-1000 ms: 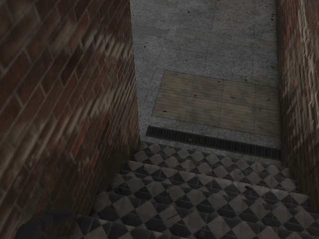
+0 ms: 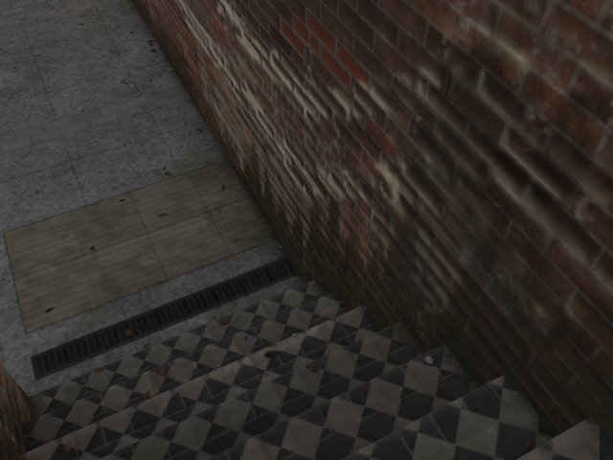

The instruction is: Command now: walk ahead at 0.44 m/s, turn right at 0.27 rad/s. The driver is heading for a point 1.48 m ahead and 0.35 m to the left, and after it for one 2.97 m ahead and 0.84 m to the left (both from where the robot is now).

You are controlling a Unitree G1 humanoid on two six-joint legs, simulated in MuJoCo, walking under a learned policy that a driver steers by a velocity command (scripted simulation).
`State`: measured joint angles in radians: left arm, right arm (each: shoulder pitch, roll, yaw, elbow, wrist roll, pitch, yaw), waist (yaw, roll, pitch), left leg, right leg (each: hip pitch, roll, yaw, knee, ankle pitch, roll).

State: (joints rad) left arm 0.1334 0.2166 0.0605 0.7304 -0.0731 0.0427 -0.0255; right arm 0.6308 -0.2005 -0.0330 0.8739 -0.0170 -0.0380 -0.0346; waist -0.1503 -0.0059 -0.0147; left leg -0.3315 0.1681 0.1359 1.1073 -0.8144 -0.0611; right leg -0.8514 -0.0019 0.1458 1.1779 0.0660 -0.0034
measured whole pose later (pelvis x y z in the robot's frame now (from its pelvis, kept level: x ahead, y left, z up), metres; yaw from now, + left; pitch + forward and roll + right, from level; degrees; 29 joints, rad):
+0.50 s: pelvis +0.23 -0.12 -0.18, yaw +6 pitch +0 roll +0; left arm 0.57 0.08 -0.02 1.08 0.01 -0.06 0.06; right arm 0.22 -0.20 -0.07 0.73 0.03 0.04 -0.01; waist 0.01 0.05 -0.06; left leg -0.87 -0.04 -0.27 1.09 0.38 0.01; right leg -0.34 0.05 -0.12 1.02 -0.68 -0.10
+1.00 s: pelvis +0.46 -0.06 -0.37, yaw +23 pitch +1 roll +2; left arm 0.09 0.18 0.04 0.68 0.01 -0.07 0.02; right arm 0.55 -0.13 -0.03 0.95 0.02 0.00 -0.06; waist -0.05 -0.02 -0.04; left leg -0.34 -0.18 -0.18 0.92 -0.58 0.07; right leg -0.87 -0.04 0.18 1.20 0.19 0.07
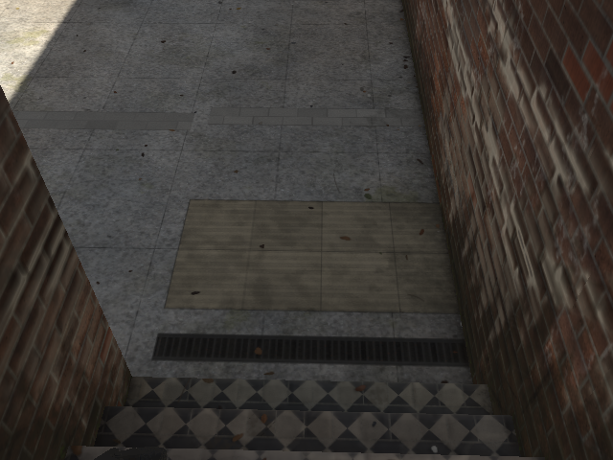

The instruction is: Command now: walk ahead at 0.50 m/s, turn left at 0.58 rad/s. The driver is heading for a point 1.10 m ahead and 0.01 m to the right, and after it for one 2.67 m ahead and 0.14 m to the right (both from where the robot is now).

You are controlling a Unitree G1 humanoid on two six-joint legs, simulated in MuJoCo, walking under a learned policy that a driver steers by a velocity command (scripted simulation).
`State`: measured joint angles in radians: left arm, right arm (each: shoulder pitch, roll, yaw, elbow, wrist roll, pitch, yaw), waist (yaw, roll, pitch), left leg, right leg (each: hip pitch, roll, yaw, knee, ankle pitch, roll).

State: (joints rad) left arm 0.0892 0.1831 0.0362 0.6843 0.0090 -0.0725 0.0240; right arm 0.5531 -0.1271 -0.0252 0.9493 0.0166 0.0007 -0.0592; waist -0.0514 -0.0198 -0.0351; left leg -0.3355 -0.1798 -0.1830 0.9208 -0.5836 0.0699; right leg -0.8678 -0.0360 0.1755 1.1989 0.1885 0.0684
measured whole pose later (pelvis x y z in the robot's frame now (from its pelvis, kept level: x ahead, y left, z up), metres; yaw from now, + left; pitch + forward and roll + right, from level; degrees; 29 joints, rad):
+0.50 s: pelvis +0.21 -0.03 -0.20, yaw +14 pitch -1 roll -1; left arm 0.68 0.10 -0.02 1.05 0.00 -0.05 0.05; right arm 0.17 -0.16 -0.03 0.74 0.04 0.03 0.00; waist 0.09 0.04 -0.04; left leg -0.90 0.02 -0.19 1.18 0.25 0.01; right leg -0.21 -0.01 -0.02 0.85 -0.62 0.01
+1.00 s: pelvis +0.45 +0.17 -0.39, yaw +7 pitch +0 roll +0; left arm 0.33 0.23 0.08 0.81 -0.03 0.04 0.05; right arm 0.53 -0.16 0.00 1.09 -0.04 -0.05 0.01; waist 0.00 -0.05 -0.03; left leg -0.33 0.00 0.13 0.82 -0.50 0.06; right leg -0.91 0.02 0.17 1.41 -0.03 -0.03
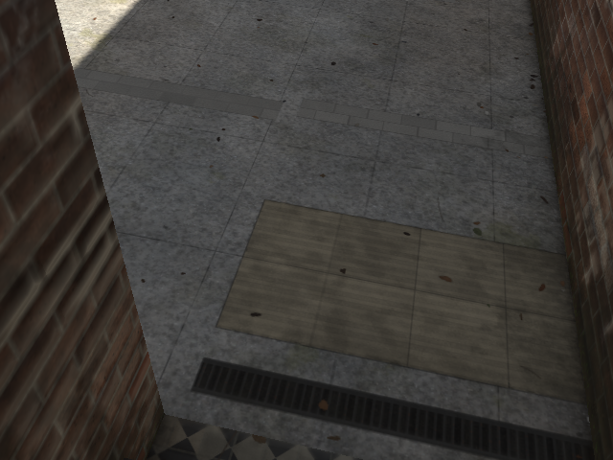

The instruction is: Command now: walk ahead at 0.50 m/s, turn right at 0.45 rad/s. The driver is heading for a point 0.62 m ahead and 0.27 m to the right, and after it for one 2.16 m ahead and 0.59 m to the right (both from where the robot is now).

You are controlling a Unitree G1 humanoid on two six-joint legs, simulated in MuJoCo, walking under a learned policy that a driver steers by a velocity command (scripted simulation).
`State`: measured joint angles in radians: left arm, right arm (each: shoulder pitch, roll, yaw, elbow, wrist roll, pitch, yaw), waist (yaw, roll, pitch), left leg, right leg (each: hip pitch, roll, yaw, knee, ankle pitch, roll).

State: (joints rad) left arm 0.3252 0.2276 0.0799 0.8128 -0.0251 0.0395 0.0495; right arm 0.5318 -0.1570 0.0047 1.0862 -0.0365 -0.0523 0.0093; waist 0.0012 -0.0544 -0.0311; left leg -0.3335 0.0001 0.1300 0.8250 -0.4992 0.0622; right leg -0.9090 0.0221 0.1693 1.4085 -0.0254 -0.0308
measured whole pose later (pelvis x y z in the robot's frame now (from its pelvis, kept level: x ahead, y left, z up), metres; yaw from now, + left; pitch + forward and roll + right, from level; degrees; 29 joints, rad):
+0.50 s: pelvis +0.23 -0.03 -0.21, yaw -17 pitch +2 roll +0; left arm 0.45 0.19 0.04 0.90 0.00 0.03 0.00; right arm 0.18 -0.21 -0.05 0.77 0.02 -0.05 -0.04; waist 0.02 -0.01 -0.01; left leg -0.91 0.06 -0.11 1.63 -0.36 -0.05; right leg -0.39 0.11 0.09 0.84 -0.47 -0.08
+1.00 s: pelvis +0.47 -0.03 -0.42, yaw -36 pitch -2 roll +2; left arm 0.15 0.14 0.01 0.71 -0.07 0.02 0.02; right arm 0.70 -0.12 0.00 1.09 -0.05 -0.03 -0.03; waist -0.08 -0.03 -0.02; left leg -0.21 -0.01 0.11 0.83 -0.58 0.03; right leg -0.99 0.01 0.15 1.45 0.05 -0.03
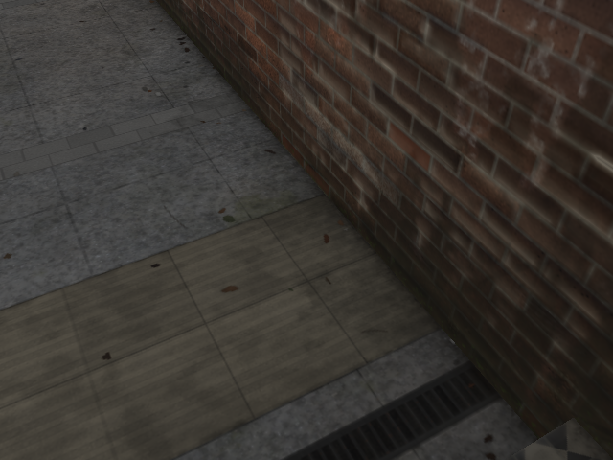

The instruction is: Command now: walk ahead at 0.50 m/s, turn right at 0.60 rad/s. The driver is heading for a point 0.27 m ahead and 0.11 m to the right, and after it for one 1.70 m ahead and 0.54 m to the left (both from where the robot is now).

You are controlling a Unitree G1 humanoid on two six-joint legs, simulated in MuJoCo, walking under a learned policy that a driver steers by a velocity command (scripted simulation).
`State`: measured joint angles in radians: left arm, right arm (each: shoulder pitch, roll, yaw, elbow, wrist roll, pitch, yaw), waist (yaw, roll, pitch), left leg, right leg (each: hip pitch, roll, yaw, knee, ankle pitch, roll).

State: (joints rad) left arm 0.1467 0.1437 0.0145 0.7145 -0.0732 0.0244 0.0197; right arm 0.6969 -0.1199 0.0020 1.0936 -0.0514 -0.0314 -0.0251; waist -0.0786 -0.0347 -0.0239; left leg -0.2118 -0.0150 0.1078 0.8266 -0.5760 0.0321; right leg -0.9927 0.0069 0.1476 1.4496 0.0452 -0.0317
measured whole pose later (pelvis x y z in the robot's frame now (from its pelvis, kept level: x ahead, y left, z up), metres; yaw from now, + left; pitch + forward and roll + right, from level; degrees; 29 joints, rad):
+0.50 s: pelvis +0.27 -0.09 -0.17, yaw -1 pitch +2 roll +0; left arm 0.23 0.18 0.02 0.96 0.02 -0.03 -0.01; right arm 0.32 -0.18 -0.07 0.88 0.02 0.03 -0.06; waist -0.06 0.03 0.05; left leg -0.71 0.02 -0.17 1.48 -0.40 -0.07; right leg -0.38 -0.01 -0.09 0.61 -0.26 -0.05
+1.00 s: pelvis +0.41 +0.05 -0.34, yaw +16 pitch +2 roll -4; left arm 0.34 0.26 0.08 0.79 -0.01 0.00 0.06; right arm 0.03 -0.31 -0.10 0.74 0.04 0.03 0.07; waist 0.12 0.04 -0.02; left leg -0.31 0.04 -0.05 0.42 0.04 0.02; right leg -0.46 -0.32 -0.11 1.65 -0.90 0.15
